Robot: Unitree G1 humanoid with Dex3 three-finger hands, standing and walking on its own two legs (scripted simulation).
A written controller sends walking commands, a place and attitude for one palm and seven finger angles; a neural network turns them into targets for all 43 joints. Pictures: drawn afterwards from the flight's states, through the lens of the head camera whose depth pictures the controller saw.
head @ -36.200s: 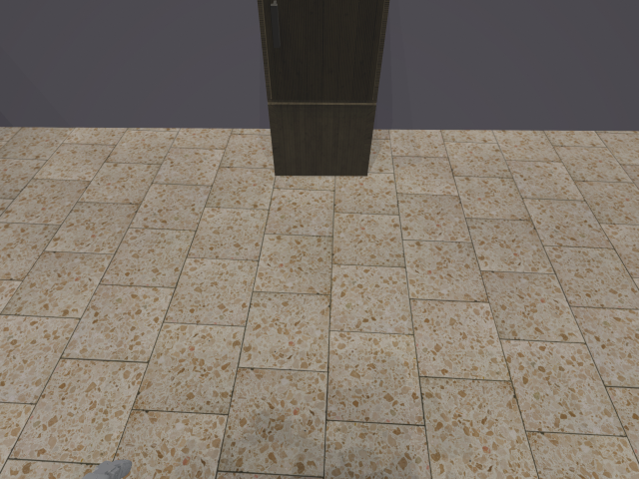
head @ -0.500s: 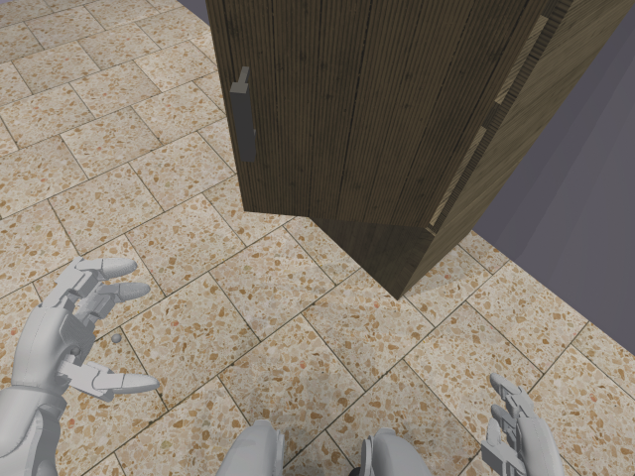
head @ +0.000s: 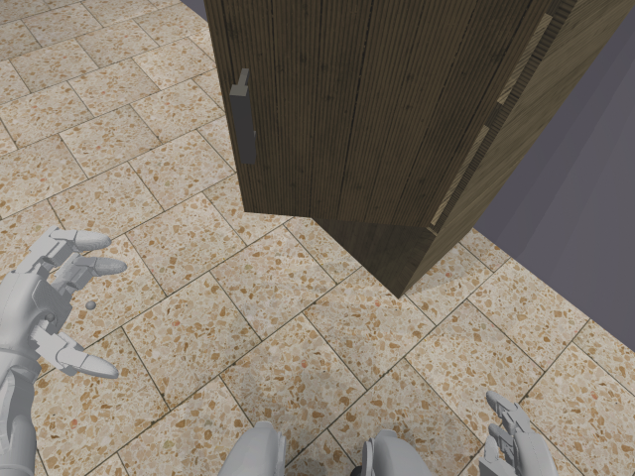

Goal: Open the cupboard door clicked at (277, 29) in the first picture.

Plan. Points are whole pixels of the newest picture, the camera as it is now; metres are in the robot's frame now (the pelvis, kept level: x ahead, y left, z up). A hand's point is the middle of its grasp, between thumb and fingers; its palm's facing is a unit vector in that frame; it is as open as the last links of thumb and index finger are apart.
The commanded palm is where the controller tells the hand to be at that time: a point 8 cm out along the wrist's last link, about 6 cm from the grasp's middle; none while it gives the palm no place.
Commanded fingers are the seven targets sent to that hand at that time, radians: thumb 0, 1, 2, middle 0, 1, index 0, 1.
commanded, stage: raise the hand with hooked fingers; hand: left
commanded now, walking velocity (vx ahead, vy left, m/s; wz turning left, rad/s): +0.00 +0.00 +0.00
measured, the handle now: (246, 118) +0.61 +0.16 +0.04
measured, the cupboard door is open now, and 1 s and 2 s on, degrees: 44 44 44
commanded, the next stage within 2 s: move the hooked fingers beside the handle in 0.44 s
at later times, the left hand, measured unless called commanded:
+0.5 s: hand (106, 307) +0.28 +0.26 +0.04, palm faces +0.01 -1.00 -0.03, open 14.0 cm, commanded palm +0.26 +0.31 +0.05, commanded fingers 0.00 -0.50 0.30 -0.30 -1.20 -0.30 -1.20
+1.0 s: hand (141, 246) +0.36 +0.25 +0.04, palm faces -0.01 -1.00 -0.02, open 14.0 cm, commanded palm +0.34 +0.29 +0.05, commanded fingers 0.00 -0.50 0.30 -0.30 -1.20 -0.30 -1.20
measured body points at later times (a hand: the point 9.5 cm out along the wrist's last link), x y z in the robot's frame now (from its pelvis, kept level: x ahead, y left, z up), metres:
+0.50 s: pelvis +0.00 -0.01 +0.00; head +0.09 +0.00 +0.44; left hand +0.28 +0.31 +0.05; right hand +0.16 -0.26 -0.08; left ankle +0.01 +0.09 -0.65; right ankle +0.03 -0.13 -0.65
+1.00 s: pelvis +0.00 -0.01 +0.00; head +0.10 +0.01 +0.44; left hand +0.36 +0.30 +0.05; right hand +0.12 -0.27 -0.10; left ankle +0.01 +0.09 -0.65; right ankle +0.03 -0.13 -0.65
